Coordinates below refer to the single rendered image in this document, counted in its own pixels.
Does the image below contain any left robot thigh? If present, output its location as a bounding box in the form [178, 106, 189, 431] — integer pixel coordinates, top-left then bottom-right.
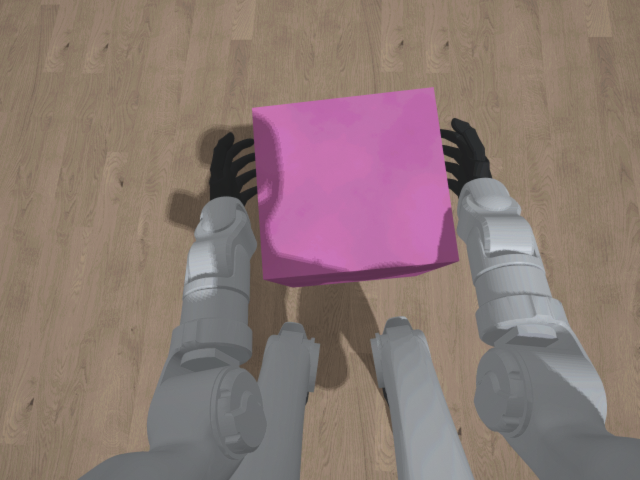
[229, 330, 320, 480]

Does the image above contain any robot left upper arm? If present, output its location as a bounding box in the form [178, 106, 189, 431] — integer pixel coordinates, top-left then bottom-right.
[77, 365, 267, 480]

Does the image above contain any carton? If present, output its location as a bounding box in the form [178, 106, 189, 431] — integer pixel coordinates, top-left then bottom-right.
[252, 87, 459, 288]

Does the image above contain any right robot hand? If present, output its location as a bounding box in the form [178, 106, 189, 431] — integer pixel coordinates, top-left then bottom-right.
[440, 118, 493, 199]

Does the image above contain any robot thigh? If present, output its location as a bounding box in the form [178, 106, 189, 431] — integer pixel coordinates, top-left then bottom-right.
[370, 325, 475, 480]
[229, 330, 320, 480]

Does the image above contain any right robot forearm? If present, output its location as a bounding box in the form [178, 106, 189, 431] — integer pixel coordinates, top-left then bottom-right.
[457, 178, 607, 421]

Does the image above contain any robot right upper arm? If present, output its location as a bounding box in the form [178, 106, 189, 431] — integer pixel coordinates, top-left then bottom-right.
[474, 344, 640, 480]

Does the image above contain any right robot thigh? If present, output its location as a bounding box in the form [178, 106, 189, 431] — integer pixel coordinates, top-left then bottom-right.
[370, 325, 475, 480]

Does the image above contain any left robot hand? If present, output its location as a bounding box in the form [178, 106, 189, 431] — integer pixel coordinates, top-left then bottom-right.
[209, 132, 258, 206]

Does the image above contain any left robot forearm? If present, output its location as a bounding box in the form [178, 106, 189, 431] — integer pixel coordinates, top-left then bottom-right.
[147, 196, 257, 445]

